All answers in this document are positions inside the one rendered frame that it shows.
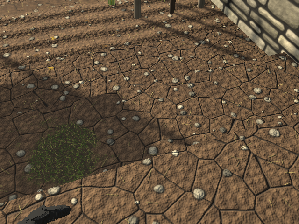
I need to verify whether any left robot hand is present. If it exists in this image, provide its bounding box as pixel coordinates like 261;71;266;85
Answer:
17;205;71;224

